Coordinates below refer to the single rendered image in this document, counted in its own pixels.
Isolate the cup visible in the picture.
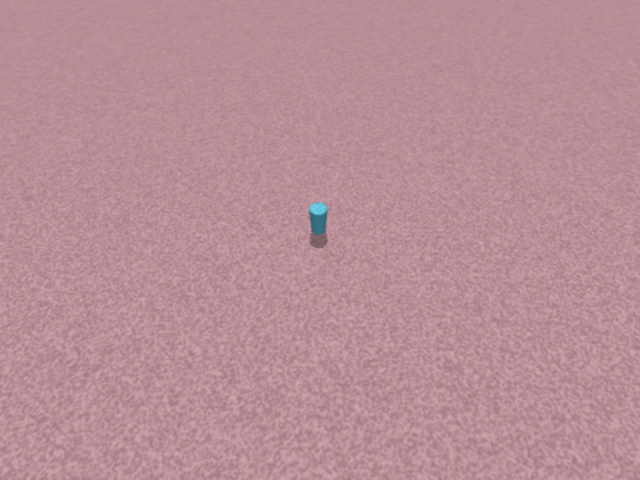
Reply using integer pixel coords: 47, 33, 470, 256
309, 202, 328, 235

